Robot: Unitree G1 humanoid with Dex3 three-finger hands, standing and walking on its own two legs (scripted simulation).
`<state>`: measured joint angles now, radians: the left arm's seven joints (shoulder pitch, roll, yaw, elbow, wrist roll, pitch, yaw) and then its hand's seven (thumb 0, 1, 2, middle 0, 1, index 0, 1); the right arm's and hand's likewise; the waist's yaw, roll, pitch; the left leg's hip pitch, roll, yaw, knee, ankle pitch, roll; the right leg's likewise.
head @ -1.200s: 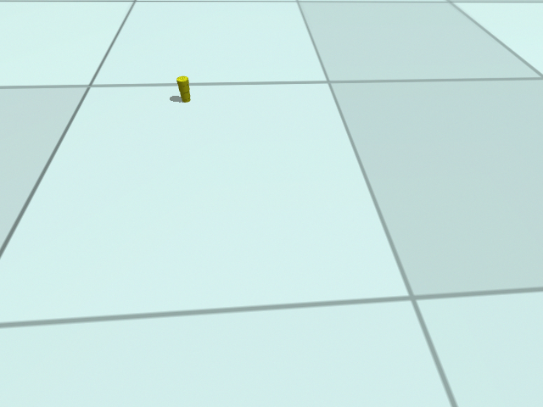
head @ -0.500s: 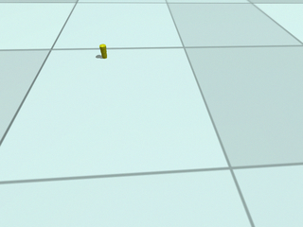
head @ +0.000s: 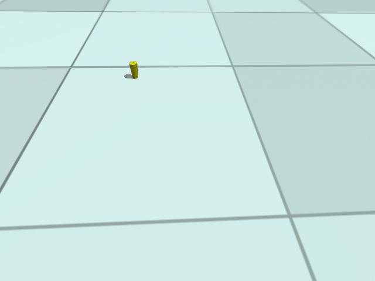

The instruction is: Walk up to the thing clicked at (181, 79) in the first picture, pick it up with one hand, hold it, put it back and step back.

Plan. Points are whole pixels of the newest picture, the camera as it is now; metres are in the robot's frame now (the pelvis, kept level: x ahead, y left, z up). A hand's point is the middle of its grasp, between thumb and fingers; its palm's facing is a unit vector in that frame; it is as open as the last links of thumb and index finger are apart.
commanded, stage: walk up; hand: left
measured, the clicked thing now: (134, 70) +2.12 +0.48 -0.70
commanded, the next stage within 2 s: none
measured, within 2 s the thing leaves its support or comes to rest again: neither
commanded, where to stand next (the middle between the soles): +1.80 +0.18 m, yaw +6 degrees
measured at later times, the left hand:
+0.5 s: hand (37, 248) +0.25 +0.38 -0.15, palm faces -0.03 -0.95 -0.32, open 7.4 cm
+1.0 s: hand (82, 163) +0.53 +0.35 -0.14, palm faces +0.08 -0.94 -0.34, open 7.4 cm
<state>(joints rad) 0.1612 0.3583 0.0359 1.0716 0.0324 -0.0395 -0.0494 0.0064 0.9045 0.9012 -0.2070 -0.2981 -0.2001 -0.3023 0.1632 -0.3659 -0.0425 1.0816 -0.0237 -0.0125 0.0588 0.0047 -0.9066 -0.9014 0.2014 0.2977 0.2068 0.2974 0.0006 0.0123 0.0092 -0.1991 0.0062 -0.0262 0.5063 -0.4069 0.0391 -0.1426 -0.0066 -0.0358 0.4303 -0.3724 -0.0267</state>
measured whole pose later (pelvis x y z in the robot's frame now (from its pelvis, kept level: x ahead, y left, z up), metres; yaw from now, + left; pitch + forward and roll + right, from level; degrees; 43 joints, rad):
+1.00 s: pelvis +0.48 +0.08 -0.01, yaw +6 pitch -2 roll -2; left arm 0.22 0.38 0.04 0.92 0.01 -0.09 -0.07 0.00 0.90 0.90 -0.21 -0.30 -0.20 -0.30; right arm 0.20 -0.44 -0.07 0.91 -0.01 -0.08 0.09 0.01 -0.91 -0.90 0.20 0.30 0.20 0.30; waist 0.02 0.05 0.07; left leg -0.52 0.11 0.02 0.85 -0.27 0.01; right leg -0.15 -0.03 -0.14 0.45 -0.26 -0.02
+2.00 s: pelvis +1.03 +0.11 -0.01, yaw +6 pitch -2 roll -2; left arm 0.35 0.42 0.06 0.89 0.02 -0.08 -0.06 0.01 0.90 0.90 -0.21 -0.30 -0.20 -0.30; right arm 0.21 -0.43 -0.07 0.92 -0.02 -0.04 0.10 0.01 -0.91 -0.90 0.20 0.30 0.20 0.30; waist 0.05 0.03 0.07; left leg -0.50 0.11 0.04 0.59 -0.10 0.00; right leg -0.02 0.01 -0.13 0.41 -0.35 -0.02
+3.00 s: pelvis +1.45 +0.15 -0.03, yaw +6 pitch -3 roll -1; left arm 0.34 0.44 0.04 0.91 0.01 -0.04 -0.04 0.01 0.90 0.90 -0.21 -0.30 -0.20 -0.30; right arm 0.25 -0.41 -0.07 0.87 -0.01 -0.08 0.07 0.00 -0.91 -0.90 0.20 0.30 0.21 0.30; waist 0.01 -0.04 0.06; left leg -0.37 0.05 0.08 0.64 -0.22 0.03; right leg -0.29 -0.05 -0.02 0.97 -0.46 -0.03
